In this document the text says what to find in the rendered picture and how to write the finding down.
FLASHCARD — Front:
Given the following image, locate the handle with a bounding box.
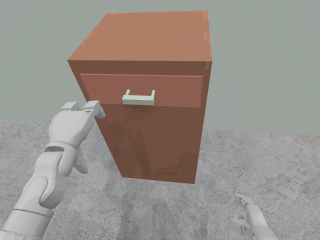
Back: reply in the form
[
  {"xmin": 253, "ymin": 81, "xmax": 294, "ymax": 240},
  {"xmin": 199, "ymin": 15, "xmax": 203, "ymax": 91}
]
[{"xmin": 122, "ymin": 89, "xmax": 156, "ymax": 106}]

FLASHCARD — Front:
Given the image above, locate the left robot hand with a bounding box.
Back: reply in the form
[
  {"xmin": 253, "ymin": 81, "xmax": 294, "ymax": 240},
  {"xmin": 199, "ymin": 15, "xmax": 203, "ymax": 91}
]
[{"xmin": 48, "ymin": 100, "xmax": 106, "ymax": 174}]

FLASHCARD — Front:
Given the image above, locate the right robot hand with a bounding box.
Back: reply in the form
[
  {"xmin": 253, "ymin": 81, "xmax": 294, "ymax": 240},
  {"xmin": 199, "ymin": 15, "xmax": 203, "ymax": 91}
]
[{"xmin": 230, "ymin": 193, "xmax": 268, "ymax": 238}]

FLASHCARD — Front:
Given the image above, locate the left robot forearm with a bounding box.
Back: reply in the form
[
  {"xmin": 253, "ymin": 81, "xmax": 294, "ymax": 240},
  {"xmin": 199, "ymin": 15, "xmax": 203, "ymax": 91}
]
[{"xmin": 0, "ymin": 141, "xmax": 78, "ymax": 240}]

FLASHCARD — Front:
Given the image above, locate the drawer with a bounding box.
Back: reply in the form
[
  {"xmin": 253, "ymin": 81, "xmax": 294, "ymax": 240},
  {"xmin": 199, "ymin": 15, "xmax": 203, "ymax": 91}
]
[{"xmin": 80, "ymin": 73, "xmax": 203, "ymax": 107}]

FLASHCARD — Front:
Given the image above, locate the cabinet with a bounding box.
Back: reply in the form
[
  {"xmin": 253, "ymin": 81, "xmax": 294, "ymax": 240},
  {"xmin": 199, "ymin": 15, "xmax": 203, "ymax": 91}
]
[{"xmin": 67, "ymin": 10, "xmax": 213, "ymax": 184}]

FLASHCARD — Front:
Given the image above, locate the right robot forearm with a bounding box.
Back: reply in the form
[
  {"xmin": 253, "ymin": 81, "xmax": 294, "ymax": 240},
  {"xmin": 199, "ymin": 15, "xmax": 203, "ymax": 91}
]
[{"xmin": 250, "ymin": 226, "xmax": 279, "ymax": 240}]

